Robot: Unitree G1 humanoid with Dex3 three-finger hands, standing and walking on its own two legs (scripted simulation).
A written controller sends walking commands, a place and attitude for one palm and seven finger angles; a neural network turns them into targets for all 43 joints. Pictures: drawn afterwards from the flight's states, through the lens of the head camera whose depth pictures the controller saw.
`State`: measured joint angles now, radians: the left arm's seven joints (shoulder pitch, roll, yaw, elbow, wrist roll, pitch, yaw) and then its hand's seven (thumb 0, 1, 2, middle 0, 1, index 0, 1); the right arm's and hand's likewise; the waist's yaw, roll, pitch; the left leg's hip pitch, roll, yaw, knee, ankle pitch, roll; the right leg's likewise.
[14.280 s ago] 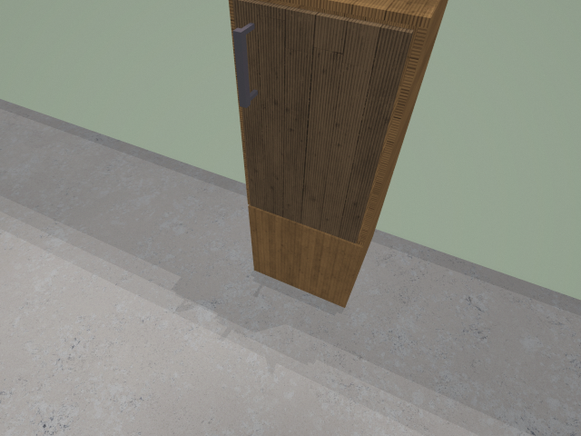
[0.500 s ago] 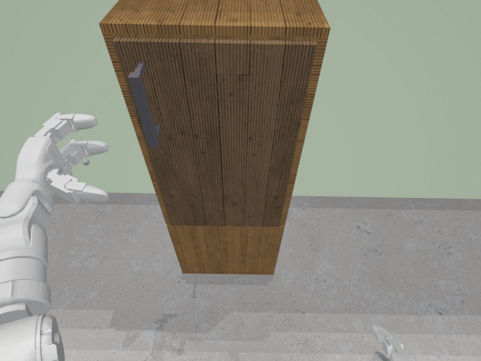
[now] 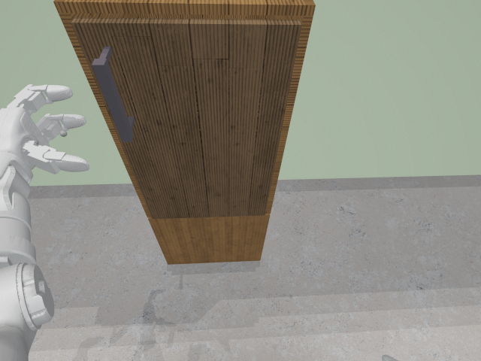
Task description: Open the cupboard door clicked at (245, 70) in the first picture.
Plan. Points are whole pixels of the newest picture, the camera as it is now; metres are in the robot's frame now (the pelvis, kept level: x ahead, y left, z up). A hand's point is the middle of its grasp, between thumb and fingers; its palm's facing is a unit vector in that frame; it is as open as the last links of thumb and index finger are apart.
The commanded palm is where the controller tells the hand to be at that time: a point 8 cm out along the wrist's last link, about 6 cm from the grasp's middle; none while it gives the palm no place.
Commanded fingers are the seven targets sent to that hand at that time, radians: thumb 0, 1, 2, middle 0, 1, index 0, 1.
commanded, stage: move the hooked fingers beside the handle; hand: left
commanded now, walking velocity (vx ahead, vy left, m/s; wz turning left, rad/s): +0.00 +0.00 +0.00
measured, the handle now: (117, 97) +0.53 +0.23 +0.14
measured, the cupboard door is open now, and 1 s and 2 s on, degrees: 0 0 0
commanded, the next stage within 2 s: slide the fingers in behind the handle in 1.26 s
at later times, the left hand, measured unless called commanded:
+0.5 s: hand (80, 105) +0.49 +0.28 +0.15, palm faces +0.07 -1.00 +0.01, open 14.0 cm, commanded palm +0.47 +0.33 +0.15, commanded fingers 0.00 -0.50 0.30 -0.30 -1.20 -0.30 -1.20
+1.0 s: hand (78, 110) +0.48 +0.28 +0.15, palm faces +0.07 -1.00 +0.02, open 14.0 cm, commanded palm +0.46 +0.32 +0.14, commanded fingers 0.00 -0.50 0.30 -0.30 -1.20 -0.30 -1.20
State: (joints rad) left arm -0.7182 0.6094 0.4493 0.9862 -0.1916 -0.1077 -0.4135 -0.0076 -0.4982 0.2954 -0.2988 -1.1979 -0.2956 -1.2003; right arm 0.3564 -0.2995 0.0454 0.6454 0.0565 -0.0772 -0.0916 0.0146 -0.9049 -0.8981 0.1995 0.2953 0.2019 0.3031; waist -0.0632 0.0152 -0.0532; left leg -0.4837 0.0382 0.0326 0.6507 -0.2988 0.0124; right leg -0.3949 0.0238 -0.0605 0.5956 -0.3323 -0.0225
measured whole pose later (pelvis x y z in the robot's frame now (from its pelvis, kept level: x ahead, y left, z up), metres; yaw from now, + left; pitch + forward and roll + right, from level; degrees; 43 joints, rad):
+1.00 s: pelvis +0.01 +0.01 -0.01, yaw -1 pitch +13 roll -2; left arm -0.87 0.67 0.48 1.14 -0.14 -0.17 -0.41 -0.01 -0.50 0.30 -0.30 -1.20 -0.30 -1.20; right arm 0.38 -0.28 0.04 0.62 0.04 0.03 -0.06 0.01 -0.91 -0.90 0.20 0.30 0.20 0.30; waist -0.11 0.01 -0.09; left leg -0.60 0.05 0.04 0.73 -0.35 0.02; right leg -0.51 0.03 -0.05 0.64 -0.36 -0.01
